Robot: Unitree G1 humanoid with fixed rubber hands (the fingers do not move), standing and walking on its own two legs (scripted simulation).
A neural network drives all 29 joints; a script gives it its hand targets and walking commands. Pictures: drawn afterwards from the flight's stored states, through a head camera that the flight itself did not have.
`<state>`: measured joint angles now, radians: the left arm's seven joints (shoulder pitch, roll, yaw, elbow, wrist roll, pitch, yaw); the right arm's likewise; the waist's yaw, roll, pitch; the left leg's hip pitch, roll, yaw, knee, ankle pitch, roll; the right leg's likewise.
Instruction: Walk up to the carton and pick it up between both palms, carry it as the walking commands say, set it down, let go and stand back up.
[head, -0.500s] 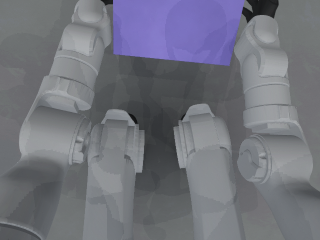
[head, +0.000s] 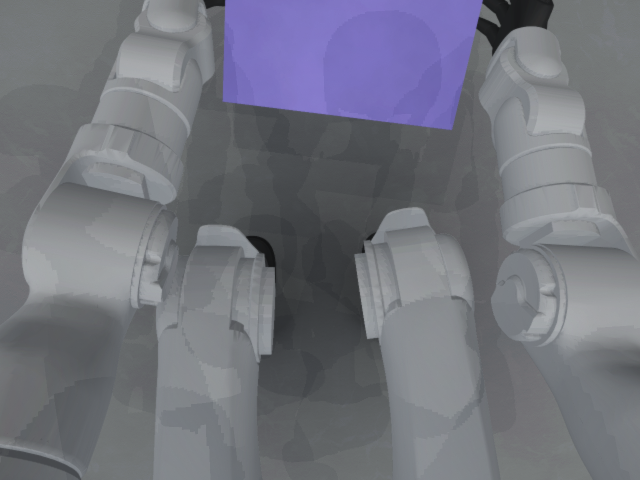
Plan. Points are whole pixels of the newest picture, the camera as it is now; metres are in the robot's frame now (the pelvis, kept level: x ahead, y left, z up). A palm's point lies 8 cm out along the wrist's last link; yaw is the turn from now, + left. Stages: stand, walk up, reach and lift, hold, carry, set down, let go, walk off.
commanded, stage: set down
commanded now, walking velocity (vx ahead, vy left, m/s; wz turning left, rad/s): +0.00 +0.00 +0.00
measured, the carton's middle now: (343, 40) +0.52 -0.05 -0.25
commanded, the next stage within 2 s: none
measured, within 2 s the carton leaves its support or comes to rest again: rests again in 0.58 s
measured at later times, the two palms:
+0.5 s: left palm (180, 1) +0.55 +0.11 -0.17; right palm (513, 32) +0.50 -0.20 -0.17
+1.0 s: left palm out of the picture +0.55 +0.11 -0.18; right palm (512, 29) +0.51 -0.21 -0.17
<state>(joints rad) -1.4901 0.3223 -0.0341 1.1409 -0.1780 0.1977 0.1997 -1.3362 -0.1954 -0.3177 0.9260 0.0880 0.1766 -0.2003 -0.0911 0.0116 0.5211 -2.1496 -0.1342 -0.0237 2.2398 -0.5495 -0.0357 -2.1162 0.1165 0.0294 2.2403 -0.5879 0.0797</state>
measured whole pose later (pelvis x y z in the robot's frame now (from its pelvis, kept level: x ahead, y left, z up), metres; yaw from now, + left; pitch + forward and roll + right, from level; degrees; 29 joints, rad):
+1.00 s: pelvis +0.02 +0.00 -0.01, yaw -1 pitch +34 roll -2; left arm -1.39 0.30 0.04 1.23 -0.13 0.09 0.13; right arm -1.28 -0.20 -0.29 1.09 0.09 0.09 -0.12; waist -0.09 0.01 0.30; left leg -2.28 -0.08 0.00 2.28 -0.60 0.00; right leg -2.26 0.06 0.00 2.28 -0.62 0.04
